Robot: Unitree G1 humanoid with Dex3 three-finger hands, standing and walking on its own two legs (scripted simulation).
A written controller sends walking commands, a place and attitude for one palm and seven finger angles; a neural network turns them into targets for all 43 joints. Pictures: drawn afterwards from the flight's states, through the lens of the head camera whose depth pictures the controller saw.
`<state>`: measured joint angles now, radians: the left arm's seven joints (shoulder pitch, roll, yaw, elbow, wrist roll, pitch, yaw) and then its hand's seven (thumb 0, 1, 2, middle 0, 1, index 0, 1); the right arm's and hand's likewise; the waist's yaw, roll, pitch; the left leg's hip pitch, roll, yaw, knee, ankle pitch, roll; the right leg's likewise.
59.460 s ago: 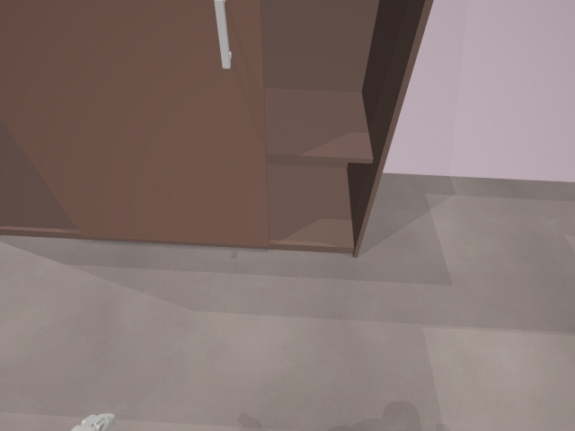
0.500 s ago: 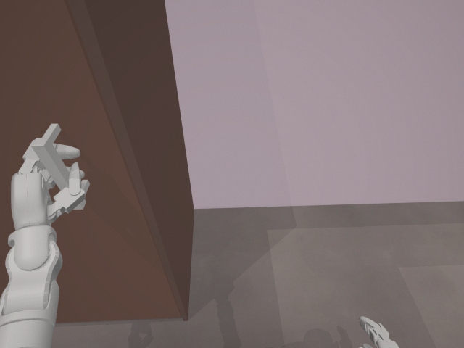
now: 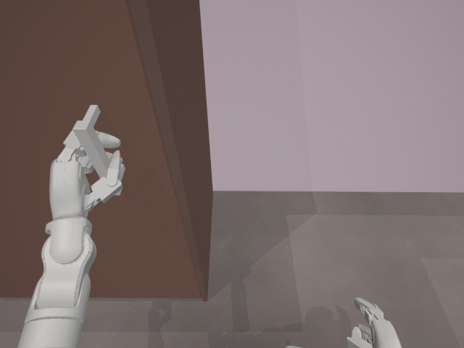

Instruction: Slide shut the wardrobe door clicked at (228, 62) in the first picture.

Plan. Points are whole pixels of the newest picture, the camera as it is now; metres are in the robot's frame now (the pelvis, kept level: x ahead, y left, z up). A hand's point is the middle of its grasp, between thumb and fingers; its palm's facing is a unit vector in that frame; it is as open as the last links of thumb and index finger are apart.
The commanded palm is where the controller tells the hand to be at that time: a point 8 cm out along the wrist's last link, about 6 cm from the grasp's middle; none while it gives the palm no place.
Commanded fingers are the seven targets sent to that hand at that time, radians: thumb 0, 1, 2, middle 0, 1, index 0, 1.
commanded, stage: stop walking and hold the door there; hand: left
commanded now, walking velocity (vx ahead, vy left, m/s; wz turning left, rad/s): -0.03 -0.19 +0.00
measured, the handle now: (104, 153) +0.36 +0.23 +0.16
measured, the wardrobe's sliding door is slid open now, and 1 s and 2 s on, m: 0.00 0.00 0.00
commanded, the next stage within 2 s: loosen the grip on the handle in 0.82 s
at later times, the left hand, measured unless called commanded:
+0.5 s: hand (117, 179) +0.32 +0.20 +0.14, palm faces +0.32 -0.92 -0.22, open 5.2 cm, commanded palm +0.29 +0.25 +0.13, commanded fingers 0.00 0.90 0.90 -0.45 -1.40 -0.45 -1.40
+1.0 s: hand (112, 177) +0.33 +0.21 +0.14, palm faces +0.29 -0.91 -0.30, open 5.7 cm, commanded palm +0.27 +0.25 +0.15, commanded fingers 0.00 0.30 0.61 -0.45 -1.40 -0.45 -1.40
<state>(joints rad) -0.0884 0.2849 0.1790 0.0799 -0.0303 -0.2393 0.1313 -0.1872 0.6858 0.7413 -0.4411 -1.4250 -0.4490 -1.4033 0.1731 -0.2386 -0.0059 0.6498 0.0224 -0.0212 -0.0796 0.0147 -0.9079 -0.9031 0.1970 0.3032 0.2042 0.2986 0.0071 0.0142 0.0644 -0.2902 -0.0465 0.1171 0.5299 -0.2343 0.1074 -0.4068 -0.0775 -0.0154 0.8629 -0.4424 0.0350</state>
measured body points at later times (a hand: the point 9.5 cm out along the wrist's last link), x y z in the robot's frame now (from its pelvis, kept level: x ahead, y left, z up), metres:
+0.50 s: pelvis -0.01 -0.03 +0.01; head +0.00 -0.03 +0.46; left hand +0.30 +0.25 +0.15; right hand +0.15 -0.28 -0.08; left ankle +0.04 +0.05 -0.73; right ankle -0.02 -0.14 -0.73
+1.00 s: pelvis -0.03 -0.05 +0.01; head -0.01 -0.05 +0.46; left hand +0.31 +0.26 +0.15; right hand +0.11 -0.30 -0.09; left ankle +0.04 +0.05 -0.73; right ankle -0.02 -0.14 -0.73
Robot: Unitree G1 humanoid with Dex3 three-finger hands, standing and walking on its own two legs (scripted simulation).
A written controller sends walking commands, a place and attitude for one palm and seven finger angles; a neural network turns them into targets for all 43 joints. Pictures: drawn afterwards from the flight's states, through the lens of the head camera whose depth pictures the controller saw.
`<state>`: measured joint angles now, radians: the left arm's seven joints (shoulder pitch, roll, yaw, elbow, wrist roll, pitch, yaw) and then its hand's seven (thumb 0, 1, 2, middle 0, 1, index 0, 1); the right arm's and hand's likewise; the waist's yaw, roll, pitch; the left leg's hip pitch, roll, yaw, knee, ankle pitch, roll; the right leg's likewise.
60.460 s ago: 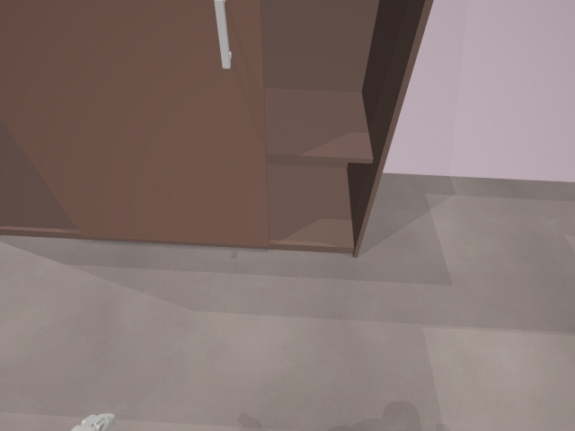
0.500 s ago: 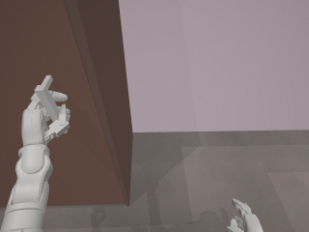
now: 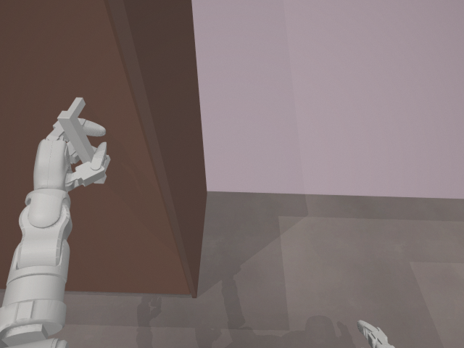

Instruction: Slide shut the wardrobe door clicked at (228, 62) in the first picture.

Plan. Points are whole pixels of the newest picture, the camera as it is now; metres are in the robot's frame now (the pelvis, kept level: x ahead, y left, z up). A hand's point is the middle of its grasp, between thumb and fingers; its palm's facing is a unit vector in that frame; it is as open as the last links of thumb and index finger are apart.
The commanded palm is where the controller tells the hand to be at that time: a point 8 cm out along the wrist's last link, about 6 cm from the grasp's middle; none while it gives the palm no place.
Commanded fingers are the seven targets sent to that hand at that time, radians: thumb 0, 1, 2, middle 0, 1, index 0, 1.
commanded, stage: loosen the grip on the handle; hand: left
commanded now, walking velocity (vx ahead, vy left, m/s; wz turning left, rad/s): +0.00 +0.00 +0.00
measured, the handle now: (89, 143) +0.38 +0.28 +0.15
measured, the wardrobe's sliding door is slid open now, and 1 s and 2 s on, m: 0.00 0.00 0.00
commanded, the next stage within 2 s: slip the hand off the handle in 0.50 s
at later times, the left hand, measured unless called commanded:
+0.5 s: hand (97, 169) +0.34 +0.26 +0.13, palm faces +0.34 -0.91 -0.23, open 14.1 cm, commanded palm +0.30 +0.30 +0.14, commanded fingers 0.00 -0.55 0.20 -0.25 -1.15 -0.25 -1.15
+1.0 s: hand (77, 167) +0.34 +0.29 +0.13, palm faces +0.41 -0.88 -0.25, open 14.3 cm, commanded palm +0.30 +0.34 +0.14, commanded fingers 0.00 -0.55 0.20 -0.25 -1.15 -0.25 -1.15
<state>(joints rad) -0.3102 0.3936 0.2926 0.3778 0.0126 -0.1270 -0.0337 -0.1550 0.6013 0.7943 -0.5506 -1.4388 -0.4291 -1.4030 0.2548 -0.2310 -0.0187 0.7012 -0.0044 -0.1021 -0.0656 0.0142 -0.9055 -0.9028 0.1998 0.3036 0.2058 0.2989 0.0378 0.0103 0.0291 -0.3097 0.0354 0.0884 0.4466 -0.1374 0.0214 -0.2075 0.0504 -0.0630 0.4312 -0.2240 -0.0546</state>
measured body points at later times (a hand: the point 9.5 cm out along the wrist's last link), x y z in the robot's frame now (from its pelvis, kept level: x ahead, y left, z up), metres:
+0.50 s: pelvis -0.01 +0.01 -0.01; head -0.01 +0.02 +0.44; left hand +0.32 +0.31 +0.14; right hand +0.14 -0.23 -0.10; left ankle +0.06 +0.10 -0.74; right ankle +0.00 -0.08 -0.74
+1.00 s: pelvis +0.02 +0.01 -0.01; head +0.01 +0.01 +0.44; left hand +0.31 +0.33 +0.15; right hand +0.20 -0.21 -0.10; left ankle +0.06 +0.10 -0.74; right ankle +0.00 -0.08 -0.74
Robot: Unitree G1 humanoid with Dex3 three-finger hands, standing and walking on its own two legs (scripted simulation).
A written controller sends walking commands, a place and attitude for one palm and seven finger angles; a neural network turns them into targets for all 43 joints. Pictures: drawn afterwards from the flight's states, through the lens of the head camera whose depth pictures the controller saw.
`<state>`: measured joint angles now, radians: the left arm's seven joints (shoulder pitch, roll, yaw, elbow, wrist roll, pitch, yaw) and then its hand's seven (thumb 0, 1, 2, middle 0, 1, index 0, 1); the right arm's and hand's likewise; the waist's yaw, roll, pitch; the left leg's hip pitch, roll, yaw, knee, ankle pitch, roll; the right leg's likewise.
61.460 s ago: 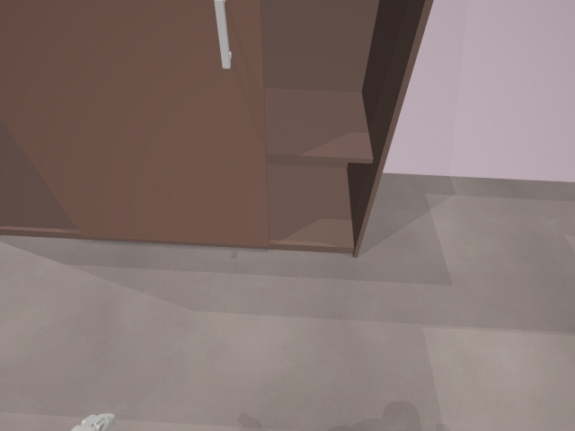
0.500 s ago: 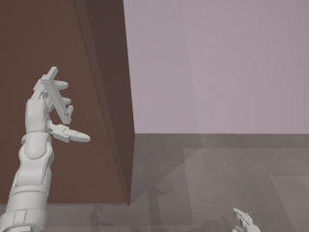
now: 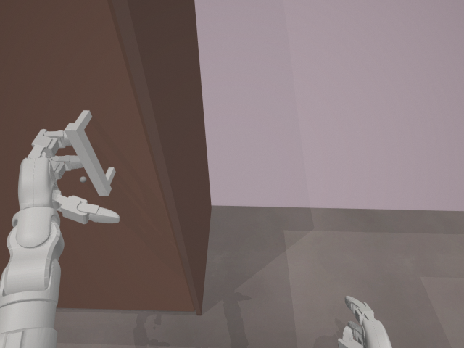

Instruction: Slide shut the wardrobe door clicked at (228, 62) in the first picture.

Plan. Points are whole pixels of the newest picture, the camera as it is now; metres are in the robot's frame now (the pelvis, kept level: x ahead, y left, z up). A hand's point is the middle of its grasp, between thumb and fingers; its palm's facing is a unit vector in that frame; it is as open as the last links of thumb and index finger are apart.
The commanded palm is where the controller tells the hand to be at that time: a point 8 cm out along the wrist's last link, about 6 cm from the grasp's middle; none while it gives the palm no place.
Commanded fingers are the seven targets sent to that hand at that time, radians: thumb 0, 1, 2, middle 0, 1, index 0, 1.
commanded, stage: slip the hand off the handle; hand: left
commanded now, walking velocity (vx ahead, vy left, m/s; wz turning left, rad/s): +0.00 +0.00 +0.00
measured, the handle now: (95, 155) +0.37 +0.27 +0.16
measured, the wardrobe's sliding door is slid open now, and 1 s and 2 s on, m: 0.00 0.00 0.00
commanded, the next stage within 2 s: draw the hand back to the body in 0.88 s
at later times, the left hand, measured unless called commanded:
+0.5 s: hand (49, 202) +0.28 +0.31 +0.14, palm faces +0.40 -0.88 -0.26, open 14.7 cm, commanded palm +0.23 +0.35 +0.15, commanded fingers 0.00 -0.55 0.20 -0.25 -1.15 -0.25 -1.15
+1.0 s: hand (14, 251) +0.19 +0.31 +0.14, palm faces +0.42 -0.87 -0.27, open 14.7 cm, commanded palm +0.16 +0.35 +0.15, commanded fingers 0.00 -0.55 0.20 -0.25 -1.15 -0.25 -1.15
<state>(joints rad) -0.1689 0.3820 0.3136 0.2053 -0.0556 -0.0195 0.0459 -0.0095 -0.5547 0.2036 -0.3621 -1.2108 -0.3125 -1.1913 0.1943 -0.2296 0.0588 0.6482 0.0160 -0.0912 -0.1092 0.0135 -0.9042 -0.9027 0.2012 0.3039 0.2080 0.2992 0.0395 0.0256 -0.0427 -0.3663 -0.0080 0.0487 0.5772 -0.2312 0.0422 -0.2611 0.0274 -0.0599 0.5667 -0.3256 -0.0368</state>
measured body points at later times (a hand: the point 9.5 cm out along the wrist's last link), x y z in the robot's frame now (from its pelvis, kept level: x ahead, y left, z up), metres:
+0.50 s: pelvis +0.00 +0.00 -0.01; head +0.01 -0.01 +0.44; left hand +0.25 +0.36 +0.15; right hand +0.14 -0.26 -0.10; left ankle +0.04 +0.09 -0.73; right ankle -0.02 -0.09 -0.73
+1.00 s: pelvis -0.01 +0.00 +0.00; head -0.02 +0.00 +0.45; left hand +0.17 +0.36 +0.15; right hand +0.21 -0.20 -0.07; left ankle +0.04 +0.09 -0.73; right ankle -0.02 -0.09 -0.73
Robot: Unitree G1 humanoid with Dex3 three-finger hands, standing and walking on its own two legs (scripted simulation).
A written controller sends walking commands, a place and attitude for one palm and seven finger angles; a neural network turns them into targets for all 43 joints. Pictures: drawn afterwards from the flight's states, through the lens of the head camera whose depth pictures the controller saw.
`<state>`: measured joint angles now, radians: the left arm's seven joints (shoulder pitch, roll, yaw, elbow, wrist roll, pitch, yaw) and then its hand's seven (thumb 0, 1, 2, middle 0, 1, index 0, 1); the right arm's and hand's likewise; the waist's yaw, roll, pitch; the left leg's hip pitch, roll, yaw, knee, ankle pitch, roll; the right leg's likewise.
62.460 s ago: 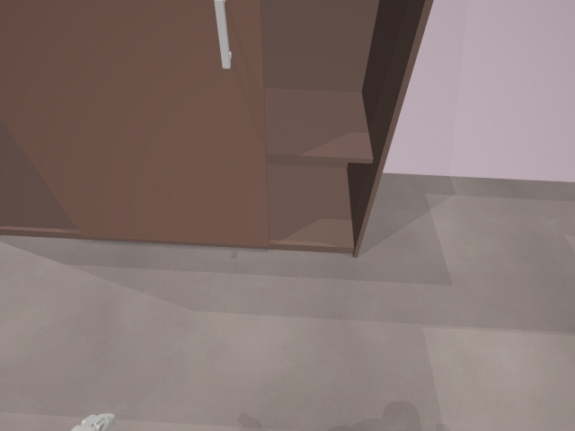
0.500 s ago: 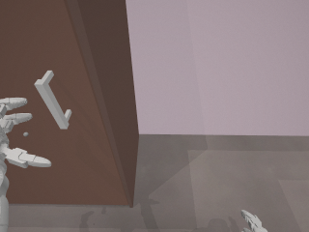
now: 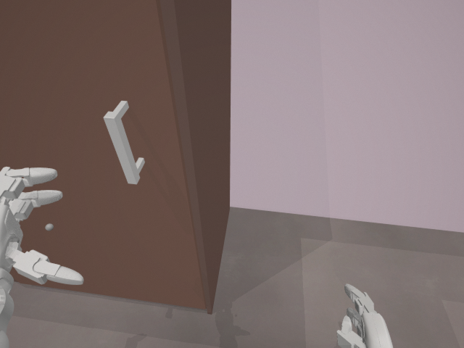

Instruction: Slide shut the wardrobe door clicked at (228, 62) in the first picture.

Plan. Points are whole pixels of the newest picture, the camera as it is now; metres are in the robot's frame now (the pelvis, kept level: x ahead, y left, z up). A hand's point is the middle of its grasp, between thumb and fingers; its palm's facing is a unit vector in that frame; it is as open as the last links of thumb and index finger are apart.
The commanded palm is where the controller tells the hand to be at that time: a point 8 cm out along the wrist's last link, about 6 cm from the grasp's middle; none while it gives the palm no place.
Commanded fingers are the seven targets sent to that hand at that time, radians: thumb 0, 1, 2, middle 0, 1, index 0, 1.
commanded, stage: draw the hand back to the body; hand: left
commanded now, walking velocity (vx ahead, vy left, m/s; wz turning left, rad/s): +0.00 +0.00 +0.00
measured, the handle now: (128, 144) +0.38 +0.26 +0.16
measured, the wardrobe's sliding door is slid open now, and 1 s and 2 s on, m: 0.00 0.00 0.00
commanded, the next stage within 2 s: step back with the hand held close in 1.58 s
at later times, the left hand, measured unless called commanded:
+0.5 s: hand (53, 232) +0.20 +0.28 +0.15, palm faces +0.08 -1.00 -0.05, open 14.6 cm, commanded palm +0.16 +0.33 +0.17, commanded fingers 0.00 -0.33 0.31 -0.24 -1.02 -0.24 -1.02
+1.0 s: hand (61, 210) +0.22 +0.28 +0.17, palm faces +0.43 -0.82 -0.36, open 10.8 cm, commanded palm +0.17 +0.31 +0.18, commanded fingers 0.00 0.57 0.74 -0.21 -0.49 -0.21 -0.49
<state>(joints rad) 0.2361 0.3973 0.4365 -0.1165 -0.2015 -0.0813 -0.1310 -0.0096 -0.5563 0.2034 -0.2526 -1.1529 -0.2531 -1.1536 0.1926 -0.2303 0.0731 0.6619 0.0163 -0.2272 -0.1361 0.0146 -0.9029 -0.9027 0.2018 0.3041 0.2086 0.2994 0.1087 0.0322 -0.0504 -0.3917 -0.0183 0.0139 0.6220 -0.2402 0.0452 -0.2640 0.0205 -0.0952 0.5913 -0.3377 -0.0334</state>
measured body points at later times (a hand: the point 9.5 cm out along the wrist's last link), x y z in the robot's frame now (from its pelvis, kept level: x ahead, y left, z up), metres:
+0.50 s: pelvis +0.00 +0.01 +0.00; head -0.04 +0.01 +0.45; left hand +0.19 +0.34 +0.16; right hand +0.19 -0.22 -0.04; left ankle +0.05 +0.09 -0.73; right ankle -0.01 -0.10 -0.73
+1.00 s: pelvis +0.02 +0.02 +0.02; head +0.00 +0.01 +0.47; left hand +0.20 +0.32 +0.19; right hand +0.19 -0.20 -0.07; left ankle +0.05 +0.09 -0.73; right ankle -0.01 -0.10 -0.73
